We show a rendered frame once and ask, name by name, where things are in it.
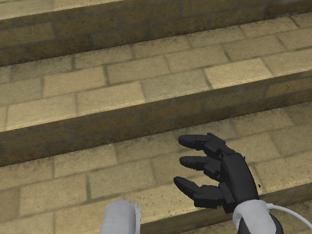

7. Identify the robot left thigh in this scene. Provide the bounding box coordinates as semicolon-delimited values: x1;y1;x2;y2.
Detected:
98;200;141;234

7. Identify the robot right hand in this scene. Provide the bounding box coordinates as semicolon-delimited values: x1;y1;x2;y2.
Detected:
174;133;260;214

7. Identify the right robot forearm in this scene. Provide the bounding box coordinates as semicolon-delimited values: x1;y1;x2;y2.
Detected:
232;199;284;234

